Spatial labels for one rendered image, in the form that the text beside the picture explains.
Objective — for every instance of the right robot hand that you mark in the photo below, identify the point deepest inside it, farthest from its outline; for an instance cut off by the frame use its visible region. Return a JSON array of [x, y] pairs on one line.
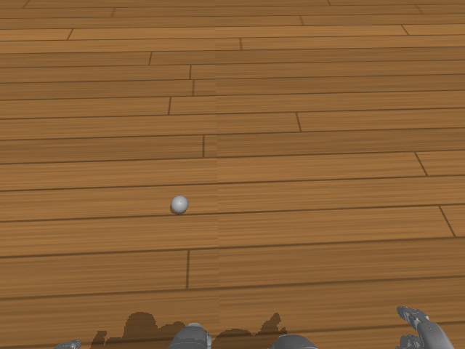
[[431, 335]]

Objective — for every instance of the ball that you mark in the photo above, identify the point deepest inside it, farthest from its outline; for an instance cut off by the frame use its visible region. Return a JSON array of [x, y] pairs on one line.
[[179, 204]]

